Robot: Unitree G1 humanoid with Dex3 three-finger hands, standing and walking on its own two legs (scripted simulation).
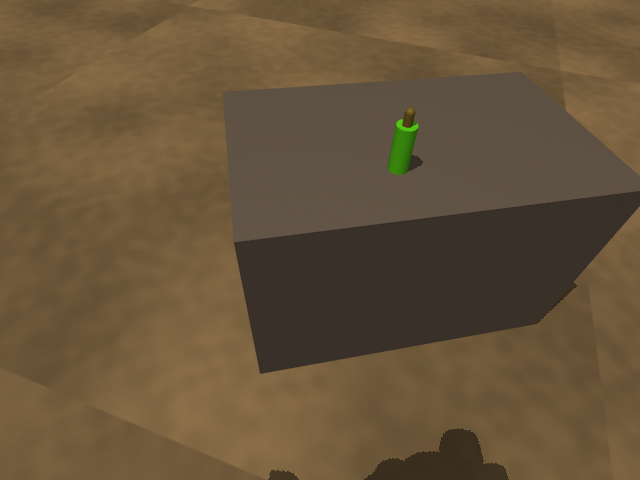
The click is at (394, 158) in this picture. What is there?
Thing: necked bottle
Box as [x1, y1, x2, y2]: [388, 108, 417, 174]
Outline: 412,108 407,108 404,114 404,118 397,121 388,162 388,169 395,174 402,174 407,170 417,130 417,124 413,120 414,110
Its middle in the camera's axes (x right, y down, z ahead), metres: +0.19 -0.23 +0.91
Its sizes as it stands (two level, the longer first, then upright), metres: 0.050 0.050 0.164
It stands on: a support 0.65 m high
